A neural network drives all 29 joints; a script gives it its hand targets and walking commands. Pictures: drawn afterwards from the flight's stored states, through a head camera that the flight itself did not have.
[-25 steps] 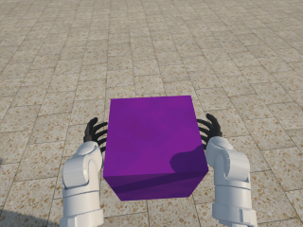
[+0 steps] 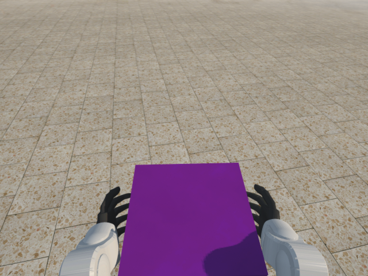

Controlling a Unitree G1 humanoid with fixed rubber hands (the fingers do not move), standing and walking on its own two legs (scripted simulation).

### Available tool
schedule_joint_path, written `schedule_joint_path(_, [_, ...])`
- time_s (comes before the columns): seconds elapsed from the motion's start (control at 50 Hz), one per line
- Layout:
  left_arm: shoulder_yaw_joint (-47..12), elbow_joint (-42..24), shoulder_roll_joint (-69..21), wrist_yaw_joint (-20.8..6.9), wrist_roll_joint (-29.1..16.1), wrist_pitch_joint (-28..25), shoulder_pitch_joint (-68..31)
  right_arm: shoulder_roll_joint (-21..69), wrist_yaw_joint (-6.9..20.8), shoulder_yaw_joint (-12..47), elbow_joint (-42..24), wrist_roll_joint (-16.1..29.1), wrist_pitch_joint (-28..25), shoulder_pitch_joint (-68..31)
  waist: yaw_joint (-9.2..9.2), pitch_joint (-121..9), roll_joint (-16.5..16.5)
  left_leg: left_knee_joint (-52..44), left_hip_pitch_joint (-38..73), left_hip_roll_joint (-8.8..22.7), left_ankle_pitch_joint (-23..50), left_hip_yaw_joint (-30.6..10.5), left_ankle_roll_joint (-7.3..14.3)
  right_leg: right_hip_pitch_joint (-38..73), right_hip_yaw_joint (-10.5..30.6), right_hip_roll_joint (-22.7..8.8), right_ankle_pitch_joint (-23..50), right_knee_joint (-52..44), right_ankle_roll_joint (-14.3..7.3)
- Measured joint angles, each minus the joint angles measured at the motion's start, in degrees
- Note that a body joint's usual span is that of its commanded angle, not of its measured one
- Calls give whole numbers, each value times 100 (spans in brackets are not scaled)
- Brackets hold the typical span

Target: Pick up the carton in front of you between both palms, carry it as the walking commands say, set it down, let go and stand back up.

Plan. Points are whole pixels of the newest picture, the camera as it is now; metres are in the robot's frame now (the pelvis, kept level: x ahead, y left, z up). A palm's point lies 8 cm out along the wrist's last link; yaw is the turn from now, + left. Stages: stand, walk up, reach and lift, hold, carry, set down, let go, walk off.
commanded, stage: carry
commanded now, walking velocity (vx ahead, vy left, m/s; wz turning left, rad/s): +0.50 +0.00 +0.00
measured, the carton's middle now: (188, 238) +0.23 -0.01 +0.01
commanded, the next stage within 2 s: none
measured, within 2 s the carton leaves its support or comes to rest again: neither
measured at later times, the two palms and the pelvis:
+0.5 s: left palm (144, 130) +0.53 +0.11 +0.07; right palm (241, 126) +0.55 -0.19 +0.06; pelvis +0.31 -0.06 +0.00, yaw +3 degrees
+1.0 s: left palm (137, 77) +0.87 +0.16 +0.07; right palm (210, 77) +0.85 -0.14 +0.08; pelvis +0.63 +0.02 +0.00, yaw -1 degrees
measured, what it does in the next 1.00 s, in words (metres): walks ahead: right foot, then left foot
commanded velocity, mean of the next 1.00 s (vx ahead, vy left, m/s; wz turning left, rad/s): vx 0.50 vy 0.00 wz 0.00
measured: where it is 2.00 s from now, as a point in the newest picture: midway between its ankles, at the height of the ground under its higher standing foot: (174, 154)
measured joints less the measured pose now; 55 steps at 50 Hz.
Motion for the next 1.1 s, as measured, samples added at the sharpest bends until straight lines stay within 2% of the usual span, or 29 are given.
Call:
schedule_joint_path(0.08, [-27,-48,-5,-14,53,-19,66,-1,15,8,4,11,-14,16,-32,-149,13,-547,671,-21,-111,-62,-82,-497,-72,-207,700,-1198,168])
schedule_joint_path(0.14, [-10,-138,-8,-17,65,-9,78,-7,21,38,-18,14,-18,-21,1,-204,-11,-780,1141,-22,-310,-92,-182,-637,-172,-262,1183,-1940,209])
schedule_joint_path(0.22, [30,-174,-1,2,50,20,25,-17,24,56,-10,2,8,-111,57,-204,-29,-842,1710,-2,-754,-118,-368,-554,-361,-198,1511,-2611,107])
schedule_joint_path(0.28, [58,-135,9,26,8,34,-42,-22,13,54,-7,-19,40,-164,69,-154,40,-589,2049,92,-1271,-175,-561,-225,-572,-60,1389,-3016,-40])
schedule_joint_path(0.32, [36,9,16,27,-26,-27,-125,-34,0,-9,11,-32,55,-222,136,-78,249,281,1958,362,-1839,-242,-659,14,-756,134,1424,-3032,-251])
schedule_joint_path(0.34, [16,167,22,26,-30,-69,-204,-36,-4,-74,75,-34,54,-252,177,-31,351,1213,1583,526,-1749,-348,-632,-19,-830,180,1251,-2760,-359])
schedule_joint_path(0.4, [0,410,26,29,-47,-132,-272,-36,-4,-144,174,-60,63,-267,268,197,279,4026,79,362,-1503,-914,-497,211,-860,134,800,-2732,-432])
schedule_joint_path(0.42, [6,388,19,28,-57,-166,-216,-33,-3,-121,166,-65,49,-245,277,265,250,4487,-349,325,-1345,-947,-429,368,-861,127,806,-2905,-380])
schedule_joint_path(0.46, [19,290,2,3,-72,-254,-73,-24,25,-53,130,-73,-22,-177,291,350,219,4680,-1023,350,-968,-915,-344,706,-858,146,817,-3285,-364])
schedule_joint_path(0.56, [12,88,-20,-57,-65,-416,153,-7,82,84,-4,-145,-221,26,319,277,142,3487,-1920,536,-260,-726,-418,1554,-796,210,742,-4102,-307])
schedule_joint_path(0.68, [-80,-137,-6,-66,-53,-370,139,-5,85,74,-307,-134,-185,91,244,37,110,1688,-2032,587,535,-496,-506,2518,-745,261,358,-4634,-106])
schedule_joint_path(0.78, [-104,-292,3,-11,-57,-158,9,-4,37,0,-465,-52,-21,12,234,-76,64,883,-1626,464,671,-174,-404,3195,-679,225,-347,-4498,177])
schedule_joint_path(0.82, [-77,-344,15,36,-55,-67,-64,-15,10,-13,-429,-9,21,-88,217,-52,-32,714,-1321,352,647,18,-258,3236,-597,69,-896,-3862,306])
schedule_joint_path(0.84, [-9,-297,29,61,-56,-33,-122,-23,-1,11,-286,7,-4,-170,174,-28,-165,990,-1349,286,562,108,-122,2976,-523,-119,-1037,-3120,296])
schedule_joint_path(0.88, [102,-170,44,81,-70,49,-200,-39,-16,28,-4,41,0,-308,91,72,-192,1244,-1283,274,151,177,33,2070,-118,-115,-1010,-1152,208])
schedule_joint_path(0.92, [106,-123,15,69,-49,107,-217,-31,-9,-11,51,70,9,-279,54,206,-127,997,-995,276,34,196,8,1202,57,-12,-819,199,78])
schedule_joint_path(0.94, [71,-113,20,67,-42,104,-206,-23,-9,-28,22,74,-2,-225,37,255,-105,809,-827,260,43,199,-17,852,59,-12,-622,463,29])
schedule_joint_path(1.0, [-18,-133,18,54,-37,15,-146,-6,0,-56,-109,81,-76,-82,-9,324,-45,237,-315,208,34,175,-23,77,-4,-79,-36,291,-31])
schedule_joint_path(1.1, [-83,-342,4,25,3,-126,-24,-1,19,-29,-289,111,-188,-14,-19,263,7,-538,555,146,-82,113,-120,-561,-145,-196,736,-967,66])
